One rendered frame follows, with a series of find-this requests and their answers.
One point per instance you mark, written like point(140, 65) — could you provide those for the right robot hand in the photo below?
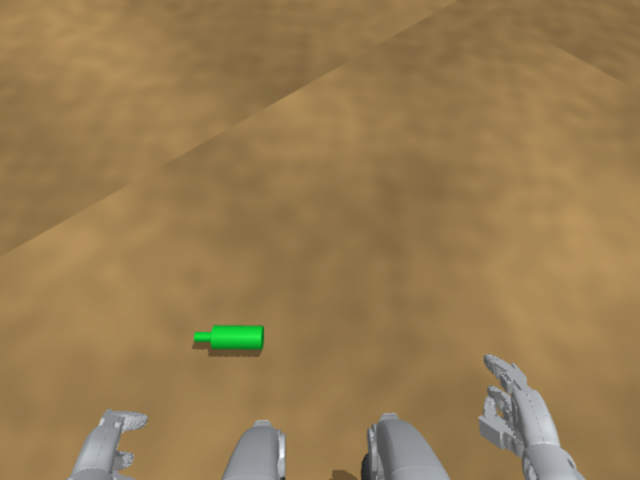
point(526, 419)

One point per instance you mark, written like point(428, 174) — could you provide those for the bottle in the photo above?
point(233, 337)

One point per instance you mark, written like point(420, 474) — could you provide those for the right robot arm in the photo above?
point(548, 462)

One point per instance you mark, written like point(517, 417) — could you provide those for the left robot hand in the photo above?
point(100, 446)

